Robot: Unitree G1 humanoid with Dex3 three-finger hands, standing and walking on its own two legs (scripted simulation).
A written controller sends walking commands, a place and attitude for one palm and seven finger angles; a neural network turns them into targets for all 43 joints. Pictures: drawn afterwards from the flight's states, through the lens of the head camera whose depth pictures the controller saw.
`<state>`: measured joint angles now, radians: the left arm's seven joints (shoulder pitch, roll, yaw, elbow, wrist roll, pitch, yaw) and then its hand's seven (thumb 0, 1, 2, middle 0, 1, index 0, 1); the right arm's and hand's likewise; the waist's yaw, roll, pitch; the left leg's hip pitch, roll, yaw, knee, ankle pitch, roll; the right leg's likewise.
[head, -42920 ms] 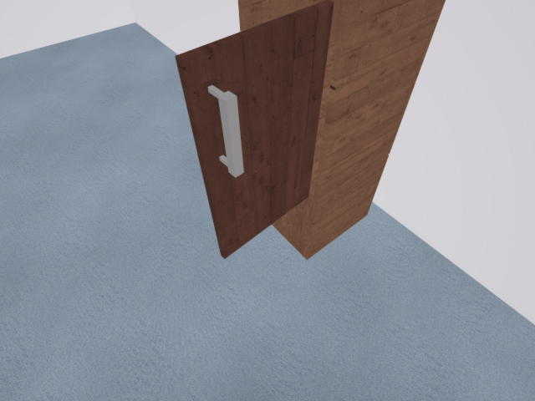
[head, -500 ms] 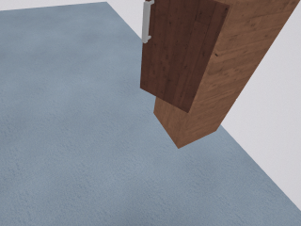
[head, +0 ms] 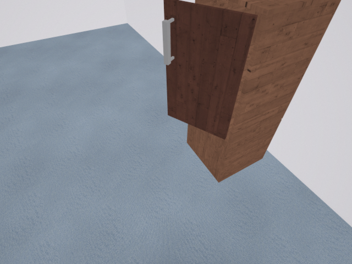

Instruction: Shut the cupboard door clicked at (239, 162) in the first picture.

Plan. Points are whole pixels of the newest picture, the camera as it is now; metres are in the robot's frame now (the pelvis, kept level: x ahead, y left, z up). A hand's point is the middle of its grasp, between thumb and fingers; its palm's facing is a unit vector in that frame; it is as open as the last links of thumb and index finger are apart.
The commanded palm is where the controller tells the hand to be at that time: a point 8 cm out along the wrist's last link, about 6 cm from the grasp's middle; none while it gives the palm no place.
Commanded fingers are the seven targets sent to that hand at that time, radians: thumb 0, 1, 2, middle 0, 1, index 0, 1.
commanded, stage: let the arm hang, fingers relaxed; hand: left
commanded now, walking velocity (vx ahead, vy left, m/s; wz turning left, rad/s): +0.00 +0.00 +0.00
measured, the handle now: (169, 42) +0.91 +0.09 +0.10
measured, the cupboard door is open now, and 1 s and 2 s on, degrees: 28 28 28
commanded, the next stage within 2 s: look to check the result in 0.24 s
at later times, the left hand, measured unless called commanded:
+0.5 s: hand out of the picture +0.02 +0.18 -0.17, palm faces +0.01 -0.97 -0.23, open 7.4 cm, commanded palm none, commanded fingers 0.00 0.90 0.90 -0.20 -0.30 -0.20 -0.30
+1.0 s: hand out of the picture +0.05 +0.20 -0.17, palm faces +0.01 -0.97 -0.26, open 7.4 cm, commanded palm none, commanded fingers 0.00 0.90 0.90 -0.20 -0.30 -0.20 -0.30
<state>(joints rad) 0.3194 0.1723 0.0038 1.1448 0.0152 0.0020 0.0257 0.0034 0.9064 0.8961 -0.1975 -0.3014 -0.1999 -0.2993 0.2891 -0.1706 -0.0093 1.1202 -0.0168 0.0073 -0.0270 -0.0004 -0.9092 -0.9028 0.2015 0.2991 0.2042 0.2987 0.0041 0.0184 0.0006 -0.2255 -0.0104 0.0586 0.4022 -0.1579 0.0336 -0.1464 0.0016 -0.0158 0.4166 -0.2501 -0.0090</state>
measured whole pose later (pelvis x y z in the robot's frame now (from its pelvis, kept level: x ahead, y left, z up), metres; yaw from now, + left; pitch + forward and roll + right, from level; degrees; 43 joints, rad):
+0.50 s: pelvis +0.01 -0.01 +0.00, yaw +0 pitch -1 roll +0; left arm 0.26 0.20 0.01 1.14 0.01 -0.01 0.03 0.00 0.90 0.90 -0.20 -0.30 -0.20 -0.30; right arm 0.26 -0.20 -0.01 1.14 -0.02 0.00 -0.03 0.00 -0.91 -0.90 0.20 0.30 0.20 0.30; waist -0.01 0.01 0.03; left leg -0.19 0.01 0.05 0.39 -0.17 0.02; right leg -0.10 0.02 -0.02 0.37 -0.24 -0.02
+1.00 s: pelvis +0.02 -0.01 +0.00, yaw +0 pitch -1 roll +0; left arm 0.21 0.24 0.01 1.14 0.01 -0.01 0.02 0.00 0.90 0.90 -0.20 -0.30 -0.20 -0.30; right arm 0.19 -0.24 -0.01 1.13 -0.02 0.01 -0.02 0.00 -0.91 -0.90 0.20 0.30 0.20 0.30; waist -0.01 0.00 0.03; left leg -0.17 0.00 0.05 0.37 -0.17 0.01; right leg -0.07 0.02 -0.02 0.34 -0.24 -0.02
